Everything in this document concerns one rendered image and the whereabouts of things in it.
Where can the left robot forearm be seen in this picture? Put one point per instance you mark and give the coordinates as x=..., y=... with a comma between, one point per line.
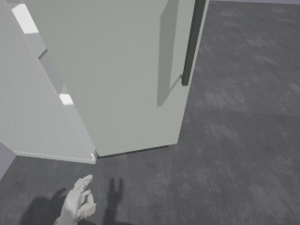
x=66, y=219

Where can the fridge door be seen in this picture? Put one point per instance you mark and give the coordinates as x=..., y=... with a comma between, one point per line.
x=121, y=62

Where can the left robot hand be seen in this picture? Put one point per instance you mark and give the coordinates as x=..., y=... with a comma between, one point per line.
x=74, y=202

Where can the handle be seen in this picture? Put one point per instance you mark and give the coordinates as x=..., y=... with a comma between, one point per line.
x=193, y=39

